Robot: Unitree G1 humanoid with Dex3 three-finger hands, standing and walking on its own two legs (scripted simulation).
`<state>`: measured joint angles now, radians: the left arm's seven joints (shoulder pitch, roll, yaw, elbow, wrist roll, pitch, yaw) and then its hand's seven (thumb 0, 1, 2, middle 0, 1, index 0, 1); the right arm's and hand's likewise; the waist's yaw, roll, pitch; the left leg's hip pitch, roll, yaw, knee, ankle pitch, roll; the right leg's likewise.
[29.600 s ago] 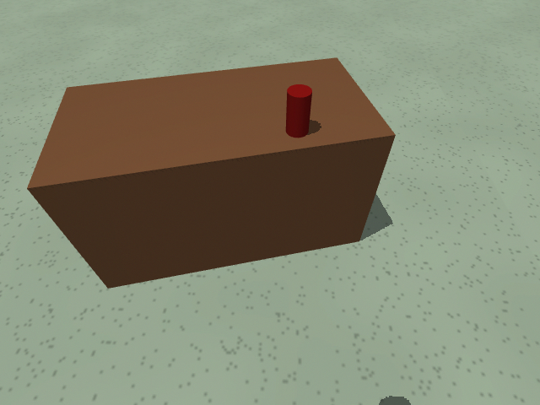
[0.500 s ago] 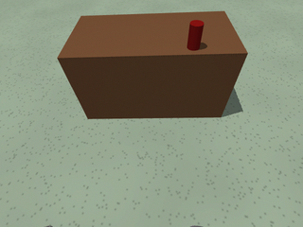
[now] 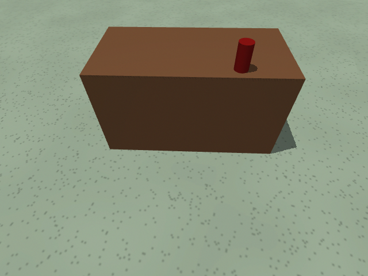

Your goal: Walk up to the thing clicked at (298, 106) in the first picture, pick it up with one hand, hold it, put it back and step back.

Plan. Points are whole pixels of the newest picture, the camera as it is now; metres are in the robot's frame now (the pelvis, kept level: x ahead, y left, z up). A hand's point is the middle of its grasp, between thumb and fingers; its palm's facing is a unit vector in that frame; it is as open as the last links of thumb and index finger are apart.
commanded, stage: step back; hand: right
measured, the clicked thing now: (243, 56) +1.06 -0.24 -0.09
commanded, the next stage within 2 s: stand in 0.40 s
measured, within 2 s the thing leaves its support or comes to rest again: neither
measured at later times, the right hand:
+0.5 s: hand out of the picture +0.15 -0.24 -0.13, palm faces +0.04 +0.95 -0.32, open 7.4 cm
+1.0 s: hand out of the picture +0.06 -0.27 -0.14, palm faces +0.03 +0.95 -0.32, open 7.4 cm
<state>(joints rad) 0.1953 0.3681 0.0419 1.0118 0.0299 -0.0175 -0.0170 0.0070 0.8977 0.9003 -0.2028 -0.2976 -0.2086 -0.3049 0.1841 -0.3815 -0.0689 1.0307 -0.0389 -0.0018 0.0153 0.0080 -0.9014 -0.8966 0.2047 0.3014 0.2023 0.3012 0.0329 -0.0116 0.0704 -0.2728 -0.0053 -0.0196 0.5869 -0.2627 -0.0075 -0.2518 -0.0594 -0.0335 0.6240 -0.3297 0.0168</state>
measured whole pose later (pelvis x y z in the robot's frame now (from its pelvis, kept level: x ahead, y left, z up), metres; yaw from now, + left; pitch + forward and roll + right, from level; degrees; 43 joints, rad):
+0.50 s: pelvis +0.03 +0.00 +0.02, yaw -2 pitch -2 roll +0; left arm 0.06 0.36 0.01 1.07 0.00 -0.02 0.00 0.01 0.90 0.90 -0.20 -0.30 -0.20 -0.30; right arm 0.02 -0.33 -0.03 1.09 -0.01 -0.01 0.01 0.01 -0.90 -0.90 0.21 0.30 0.20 0.30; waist 0.00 0.00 0.07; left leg -0.15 0.01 0.01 0.41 -0.23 -0.01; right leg -0.13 -0.03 0.01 0.42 -0.26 0.03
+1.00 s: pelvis +0.01 -0.02 +0.02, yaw -2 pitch -2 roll +0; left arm 0.11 0.35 0.00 1.14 0.01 -0.01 -0.01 0.01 0.90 0.90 -0.20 -0.30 -0.21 -0.30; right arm 0.11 -0.35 -0.02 1.15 -0.01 0.00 0.02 0.01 -0.90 -0.90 0.20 0.30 0.20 0.30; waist -0.01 0.00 0.06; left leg -0.12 0.04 0.00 0.31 -0.15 -0.04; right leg -0.11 0.00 0.00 0.33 -0.18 0.00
